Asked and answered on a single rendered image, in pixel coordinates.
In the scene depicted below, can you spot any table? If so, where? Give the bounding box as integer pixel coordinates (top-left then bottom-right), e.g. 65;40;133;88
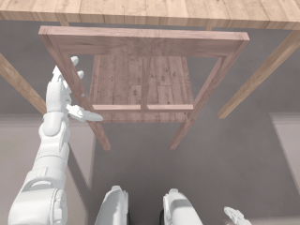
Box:
0;0;300;119

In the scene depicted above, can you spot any right robot thigh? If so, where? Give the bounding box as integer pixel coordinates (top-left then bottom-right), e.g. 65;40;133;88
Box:
163;192;203;225

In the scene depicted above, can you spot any chair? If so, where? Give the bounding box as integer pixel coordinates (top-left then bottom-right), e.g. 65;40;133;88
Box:
38;25;250;152

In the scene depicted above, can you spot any robot right shin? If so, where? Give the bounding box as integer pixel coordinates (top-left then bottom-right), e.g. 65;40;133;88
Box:
164;188;178;225

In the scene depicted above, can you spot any robot right hand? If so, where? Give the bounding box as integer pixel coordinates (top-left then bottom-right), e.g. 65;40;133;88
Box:
224;206;251;225

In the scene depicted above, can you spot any robot left upper arm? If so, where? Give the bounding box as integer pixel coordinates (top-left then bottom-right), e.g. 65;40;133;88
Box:
10;187;68;225

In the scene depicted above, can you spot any robot left forearm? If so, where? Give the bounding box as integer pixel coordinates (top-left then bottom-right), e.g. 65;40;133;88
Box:
7;112;70;225

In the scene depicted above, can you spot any robot left hand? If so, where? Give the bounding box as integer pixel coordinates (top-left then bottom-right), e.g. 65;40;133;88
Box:
46;56;103;122

